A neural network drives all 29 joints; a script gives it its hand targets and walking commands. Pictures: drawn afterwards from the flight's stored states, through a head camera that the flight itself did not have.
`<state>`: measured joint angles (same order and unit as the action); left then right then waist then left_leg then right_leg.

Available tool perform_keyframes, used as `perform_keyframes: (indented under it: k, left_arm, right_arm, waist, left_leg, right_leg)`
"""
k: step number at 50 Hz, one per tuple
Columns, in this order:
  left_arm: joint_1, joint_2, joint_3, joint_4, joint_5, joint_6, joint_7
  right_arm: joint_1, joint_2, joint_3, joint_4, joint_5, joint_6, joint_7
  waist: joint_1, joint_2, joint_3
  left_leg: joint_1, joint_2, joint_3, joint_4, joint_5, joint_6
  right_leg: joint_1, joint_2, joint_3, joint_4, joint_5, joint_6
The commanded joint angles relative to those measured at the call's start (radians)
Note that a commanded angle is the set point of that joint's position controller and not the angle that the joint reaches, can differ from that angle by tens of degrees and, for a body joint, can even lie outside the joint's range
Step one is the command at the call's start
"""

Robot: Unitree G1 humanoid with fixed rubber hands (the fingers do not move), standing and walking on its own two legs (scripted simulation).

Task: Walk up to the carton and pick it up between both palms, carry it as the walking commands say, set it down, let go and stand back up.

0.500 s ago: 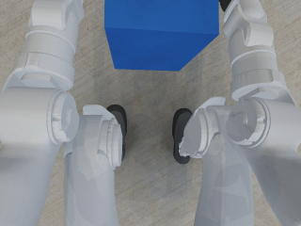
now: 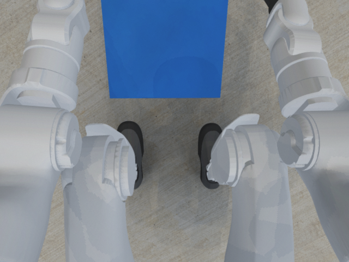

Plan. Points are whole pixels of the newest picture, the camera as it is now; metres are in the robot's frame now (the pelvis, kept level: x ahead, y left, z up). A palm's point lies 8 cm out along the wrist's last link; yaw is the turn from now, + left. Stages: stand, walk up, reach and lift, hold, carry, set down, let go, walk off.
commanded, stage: set down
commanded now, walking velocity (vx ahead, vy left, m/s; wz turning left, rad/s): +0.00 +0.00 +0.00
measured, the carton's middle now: (163, 24) +0.49 +0.02 -0.27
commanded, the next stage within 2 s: let go in 1.40 s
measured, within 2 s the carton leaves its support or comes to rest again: neither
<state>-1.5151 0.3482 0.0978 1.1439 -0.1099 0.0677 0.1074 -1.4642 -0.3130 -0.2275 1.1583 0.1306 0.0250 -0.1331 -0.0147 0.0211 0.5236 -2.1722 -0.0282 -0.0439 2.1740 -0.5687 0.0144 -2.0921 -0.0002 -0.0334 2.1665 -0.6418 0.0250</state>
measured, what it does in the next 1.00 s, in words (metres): rises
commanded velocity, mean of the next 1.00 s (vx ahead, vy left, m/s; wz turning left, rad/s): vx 0.00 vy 0.00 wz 0.00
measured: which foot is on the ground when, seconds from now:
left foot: down 0.00-1.00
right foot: down 0.00-1.00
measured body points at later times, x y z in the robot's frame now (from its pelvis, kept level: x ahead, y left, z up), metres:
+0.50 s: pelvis -0.01 +0.00 +0.03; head +0.35 +0.02 +0.28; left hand +0.56 +0.18 -0.11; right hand +0.55 -0.15 -0.12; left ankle +0.11 +0.11 -0.35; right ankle +0.11 -0.13 -0.35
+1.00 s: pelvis -0.01 +0.00 +0.15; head +0.35 +0.02 +0.41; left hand +0.56 +0.19 +0.03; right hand +0.55 -0.16 +0.02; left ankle +0.11 +0.11 -0.35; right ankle +0.11 -0.13 -0.35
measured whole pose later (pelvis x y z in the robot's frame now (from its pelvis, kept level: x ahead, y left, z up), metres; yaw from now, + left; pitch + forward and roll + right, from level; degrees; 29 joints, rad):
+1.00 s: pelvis -0.01 +0.00 +0.15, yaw +1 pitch +27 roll -4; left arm -1.36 0.38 0.10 0.62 -0.13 0.43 0.13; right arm -1.30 -0.30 -0.18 0.61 0.21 0.40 -0.23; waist -0.01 0.01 0.52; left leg -1.66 -0.02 -0.05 1.67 -0.49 0.01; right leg -1.60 0.01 -0.03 1.66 -0.53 0.03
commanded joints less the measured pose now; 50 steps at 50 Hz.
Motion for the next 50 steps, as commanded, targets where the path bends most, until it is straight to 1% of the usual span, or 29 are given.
perform_keyframes:
  k: [1,2,4,7,8,9,11,12,15,17,18,19,20,23,24,25,29,30,32,33,34,35,38,39,40,42,47,48,50]
  left_arm:
    - [-0.299,0.182,-0.071,-0.215,-0.1,-0.053,0.008]
    - [-0.298,0.187,-0.068,-0.25,-0.105,-0.048,0.011]
    - [-0.315,0.225,-0.047,-0.286,-0.104,-0.036,0.018]
    - [-0.312,0.225,-0.041,-0.302,-0.101,-0.001,0.023]
    - [-0.308,0.225,-0.043,-0.325,-0.101,0.014,0.025]
    - [-0.315,0.221,-0.042,-0.325,-0.099,0.027,0.028]
    - [-0.316,0.212,-0.047,-0.352,-0.104,0.056,0.031]
    - [-0.316,0.215,-0.042,-0.369,-0.099,0.068,0.032]
    - [-0.325,0.232,-0.027,-0.424,-0.094,0.104,0.041]
    - [-0.334,0.225,-0.025,-0.481,-0.102,0.127,0.044]
    - [-0.319,0.217,-0.026,-0.495,-0.101,0.141,0.044]
    - [-0.305,0.21,-0.02,-0.482,-0.098,0.154,0.043]
    - [-0.304,0.212,-0.018,-0.509,-0.097,0.166,0.044]
    - [-0.287,0.208,-0.012,-0.555,-0.089,0.189,0.044]
    - [-0.277,0.204,-0.01,-0.554,-0.089,0.197,0.044]
    - [-0.277,0.203,-0.006,-0.573,-0.088,0.202,0.043]
    - [-0.243,0.204,0.006,-0.596,-0.076,0.222,0.038]
    - [-0.238,0.201,0.011,-0.611,-0.076,0.227,0.036]
    - [-0.226,0.204,0.023,-0.646,-0.069,0.238,0.035]
    - [-0.218,0.206,0.026,-0.66,-0.071,0.245,0.033]
    - [-0.215,0.211,0.03,-0.671,-0.066,0.251,0.033]
    - [-0.21,0.209,0.032,-0.691,-0.065,0.257,0.032]
    - [-0.177,0.209,0.041,-0.691,-0.054,0.274,0.025]
    - [-0.184,0.217,0.043,-0.728,-0.052,0.276,0.024]
    - [-0.175,0.218,0.05,-0.723,-0.044,0.281,0.025]
    - [-0.164,0.217,0.049,-0.755,-0.049,0.293,0.022]
    - [-0.175,0.236,0.058,-0.771,-0.038,0.322,0.018]
    - [-0.177,0.228,0.056,-0.769,-0.037,0.329,0.018]
    - [-0.186,0.238,0.06,-0.768,-0.035,0.335,0.016]
  right_arm:
    - [-0.272,-0.02,0.16,-0.292,0.15,-0.033,-0.038]
    - [-0.276,-0.018,0.173,-0.337,0.166,-0.027,-0.045]
    - [-0.266,-0.047,0.156,-0.396,0.171,-0.017,-0.065]
    - [-0.208,-0.057,0.126,-0.397,0.166,0.019,-0.08]
    - [-0.206,-0.063,0.123,-0.425,0.165,0.033,-0.083]
    - [-0.202,-0.058,0.123,-0.41,0.163,0.048,-0.082]
    - [-0.198,-0.077,0.104,-0.433,0.149,0.074,-0.089]
    - [-0.196,-0.08,0.093,-0.442,0.138,0.088,-0.092]
    - [-0.213,-0.107,0.049,-0.52,0.116,0.12,-0.106]
    - [-0.211,-0.116,0.03,-0.573,0.102,0.142,-0.113]
    - [-0.201,-0.132,0.013,-0.594,0.089,0.154,-0.116]
    - [-0.203,-0.132,0.008,-0.604,0.079,0.165,-0.118]
    - [-0.195,-0.136,-0.002,-0.627,0.072,0.176,-0.121]
    - [-0.184,-0.137,-0.012,-0.664,0.058,0.202,-0.119]
    - [-0.181,-0.136,-0.013,-0.666,0.053,0.21,-0.119]
    - [-0.181,-0.129,-0.011,-0.688,0.053,0.215,-0.116]
    - [-0.14,-0.131,-0.036,-0.694,0.029,0.234,-0.115]
    - [-0.139,-0.126,-0.03,-0.706,0.034,0.238,-0.113]
    - [-0.129,-0.128,-0.038,-0.743,0.024,0.248,-0.113]
    - [-0.108,-0.139,-0.047,-0.739,0.016,0.255,-0.112]
    - [-0.107,-0.127,-0.038,-0.756,0.025,0.26,-0.11]
    - [-0.093,-0.133,-0.043,-0.754,0.02,0.268,-0.11]
    - [-0.073,-0.124,-0.044,-0.771,0.015,0.283,-0.108]
    - [-0.071,-0.136,-0.054,-0.799,0.013,0.284,-0.106]
    - [-0.073,-0.143,-0.055,-0.806,0.011,0.288,-0.106]
    - [-0.064,-0.15,-0.058,-0.834,0.01,0.298,-0.104]
    - [-0.094,-0.158,-0.052,-0.865,0.02,0.327,-0.094]
    - [-0.094,-0.17,-0.061,-0.86,0.016,0.332,-0.093]
    - [-0.103,-0.153,-0.05,-0.85,0.03,0.342,-0.088]
  waist:
    - [-0.03,-0.055,-1.688]
    - [-0.021,-0.076,-1.751]
    - [-0.026,-0.088,-1.839]
    - [-0.049,-0.063,-1.895]
    - [-0.045,-0.053,-1.922]
    - [-0.046,-0.053,-1.921]
    - [-0.061,-0.037,-1.938]
    - [-0.06,-0.028,-1.942]
    - [-0.072,-0.009,-2.001]
    - [-0.082,-0.001,-2.054]
    - [-0.093,0.004,-2.069]
    - [-0.09,0.0,-2.062]
    - [-0.097,0.007,-2.083]
    - [-0.094,0.021,-2.104]
    - [-0.097,0.013,-2.087]
    - [-0.091,0.018,-2.103]
    - [-0.11,0.032,-2.129]
    - [-0.102,0.031,-2.149]
    - [-0.1,0.028,-2.199]
    - [-0.109,0.025,-2.216]
    - [-0.099,0.03,-2.239]
    - [-0.101,0.035,-2.249]
    - [-0.098,0.031,-2.255]
    - [-0.11,0.025,-2.289]
    - [-0.101,0.038,-2.294]
    - [-0.109,0.03,-2.329]
    - [-0.095,0.018,-2.316]
    - [-0.102,0.025,-2.311]
    - [-0.094,0.019,-2.303]
  left_leg:
    - [0.669,-0.005,0.049,-0.077,0.508,-0.013]
    - [0.679,-0.008,0.058,-0.085,0.506,-0.009]
    - [0.715,-0.011,0.067,-0.092,0.51,-0.008]
    - [0.788,-0.018,0.07,-0.129,0.466,-0.004]
    - [0.828,-0.019,0.074,-0.14,0.46,-0.006]
    - [0.842,-0.021,0.074,-0.155,0.433,-0.005]
    - [0.881,-0.021,0.082,-0.179,0.391,-0.009]
    - [0.885,-0.024,0.085,-0.195,0.374,-0.012]
    - [0.942,-0.028,0.085,-0.241,0.342,-0.016]
    - [0.979,-0.034,0.082,-0.263,0.354,-0.021]
    - [0.985,-0.038,0.083,-0.277,0.347,-0.021]
    - [0.986,-0.041,0.084,-0.296,0.331,-0.022]
    - [1.0,-0.043,0.081,-0.308,0.331,-0.023]
    - [1.042,-0.048,0.077,-0.352,0.336,-0.025]
    - [1.041,-0.048,0.074,-0.368,0.327,-0.023]
    - [1.055,-0.049,0.072,-0.383,0.347,-0.023]
    - [1.106,-0.053,0.061,-0.439,0.373,-0.022]
    - [1.133,-0.055,0.06,-0.456,0.385,-0.02]
    - [1.173,-0.058,0.056,-0.48,0.419,-0.02]
    - [1.188,-0.06,0.054,-0.492,0.425,-0.022]
    - [1.215,-0.061,0.052,-0.501,0.445,-0.02]
    - [1.232,-0.062,0.053,-0.514,0.455,-0.022]
    - [1.272,-0.063,0.047,-0.557,0.49,-0.019]
    - [1.295,-0.064,0.042,-0.569,0.501,-0.018]
    - [1.32,-0.064,0.04,-0.583,0.51,-0.018]
    - [1.365,-0.066,0.037,-0.607,0.542,-0.017]
    - [1.423,-0.062,0.032,-0.688,0.505,-0.016]
    - [1.436,-0.062,0.03,-0.704,0.505,-0.018]
    - [1.449,-0.061,0.031,-0.733,0.49,-0.014]
  right_leg:
    - [0.686,0.083,0.013,-0.151,0.597,0.02]
    - [0.737,0.086,0.01,-0.157,0.606,0.024]
    - [0.792,0.089,0.001,-0.169,0.62,0.022]
    - [0.783,0.092,-0.017,-0.206,0.553,0.016]
    - [0.786,0.091,-0.021,-0.217,0.533,0.017]
    - [0.781,0.09,-0.027,-0.229,0.501,0.012]
    - [0.775,0.088,-0.033,-0.254,0.446,0.008]
    - [0.782,0.089,-0.033,-0.266,0.431,0.006]
    - [0.807,0.094,-0.05,-0.296,0.399,0.001]
    - [0.839,0.097,-0.056,-0.309,0.414,-0.006]
    - [0.851,0.099,-0.057,-0.321,0.409,-0.007]
    - [0.844,0.099,-0.061,-0.336,0.393,-0.009]
    - [0.861,0.1,-0.063,-0.345,0.398,-0.012]
    - [0.868,0.106,-0.067,-0.375,0.396,-0.015]
    - [0.859,0.105,-0.068,-0.392,0.383,-0.015]
    - [0.868,0.109,-0.069,-0.4,0.404,-0.016]
    - [0.886,0.114,-0.073,-0.454,0.424,-0.019]
    - [0.896,0.117,-0.074,-0.47,0.432,-0.018]
    - [0.933,0.12,-0.069,-0.498,0.461,-0.016]
    - [0.947,0.121,-0.071,-0.513,0.47,-0.017]
    - [0.96,0.123,-0.07,-0.521,0.492,-0.016]
    - [0.964,0.122,-0.065,-0.538,0.495,-0.017]
    - [1.005,0.124,-0.062,-0.583,0.533,-0.011]
    - [1.033,0.126,-0.065,-0.595,0.554,-0.01]
    - [1.032,0.125,-0.06,-0.61,0.56,-0.01]
    - [1.072,0.125,-0.058,-0.64,0.591,-0.009]
    - [1.133,0.12,-0.049,-0.724,0.564,-0.001]
    - [1.135,0.12,-0.047,-0.743,0.567,-0.004]
    - [1.164,0.117,-0.04,-0.773,0.562,-0.002]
